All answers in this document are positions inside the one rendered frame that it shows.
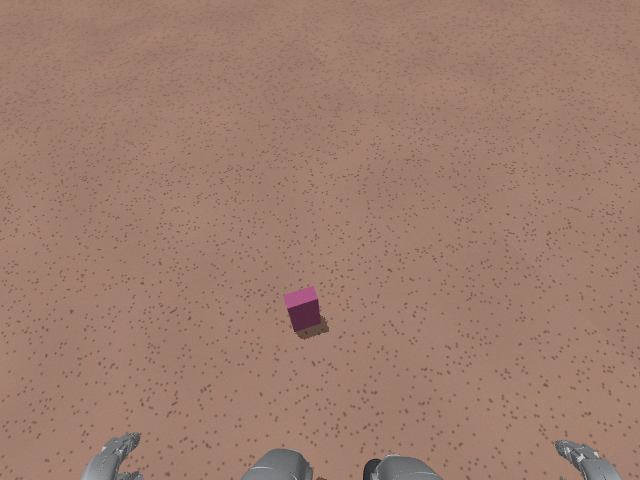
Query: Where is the carton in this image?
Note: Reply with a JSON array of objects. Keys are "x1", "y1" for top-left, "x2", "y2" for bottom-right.
[{"x1": 283, "y1": 286, "x2": 321, "y2": 332}]

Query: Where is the right robot hand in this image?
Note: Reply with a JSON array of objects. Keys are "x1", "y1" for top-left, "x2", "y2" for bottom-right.
[{"x1": 555, "y1": 440, "x2": 623, "y2": 480}]

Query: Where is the right robot foot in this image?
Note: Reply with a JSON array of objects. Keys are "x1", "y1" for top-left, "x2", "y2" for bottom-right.
[{"x1": 363, "y1": 459, "x2": 382, "y2": 480}]

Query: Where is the left robot hand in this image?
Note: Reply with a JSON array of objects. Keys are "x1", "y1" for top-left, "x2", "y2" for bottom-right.
[{"x1": 80, "y1": 433, "x2": 144, "y2": 480}]

